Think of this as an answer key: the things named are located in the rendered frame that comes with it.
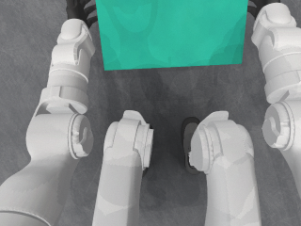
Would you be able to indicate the robot left hand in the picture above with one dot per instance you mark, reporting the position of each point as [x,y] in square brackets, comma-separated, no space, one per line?
[75,10]

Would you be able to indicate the left robot upper arm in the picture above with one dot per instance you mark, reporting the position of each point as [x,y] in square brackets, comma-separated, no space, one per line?
[37,194]

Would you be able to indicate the robot left forearm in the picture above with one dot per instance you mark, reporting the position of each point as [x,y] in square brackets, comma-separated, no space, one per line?
[66,90]

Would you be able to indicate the right robot upper arm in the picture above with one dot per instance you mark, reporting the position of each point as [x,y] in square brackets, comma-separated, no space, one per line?
[282,129]

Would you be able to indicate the robot right forearm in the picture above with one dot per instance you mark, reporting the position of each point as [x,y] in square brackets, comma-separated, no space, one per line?
[279,44]

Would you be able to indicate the robot right hand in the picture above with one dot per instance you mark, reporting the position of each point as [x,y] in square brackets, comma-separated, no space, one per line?
[260,4]

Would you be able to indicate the carton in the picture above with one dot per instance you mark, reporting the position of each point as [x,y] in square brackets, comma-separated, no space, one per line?
[149,34]

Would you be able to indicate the robot left shin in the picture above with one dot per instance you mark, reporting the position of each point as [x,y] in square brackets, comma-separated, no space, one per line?
[112,129]

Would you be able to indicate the right robot thigh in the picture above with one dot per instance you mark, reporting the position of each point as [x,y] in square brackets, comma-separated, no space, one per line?
[232,190]

